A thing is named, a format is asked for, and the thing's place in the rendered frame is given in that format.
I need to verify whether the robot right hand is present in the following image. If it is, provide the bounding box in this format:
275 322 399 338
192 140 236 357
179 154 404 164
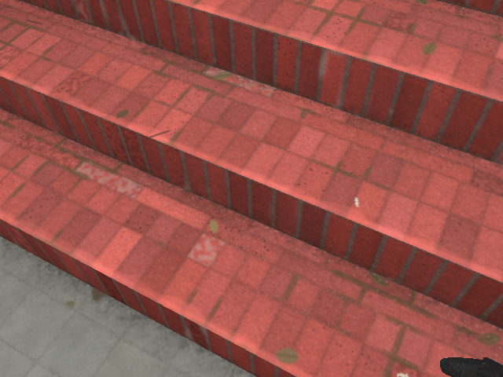
440 357 503 377

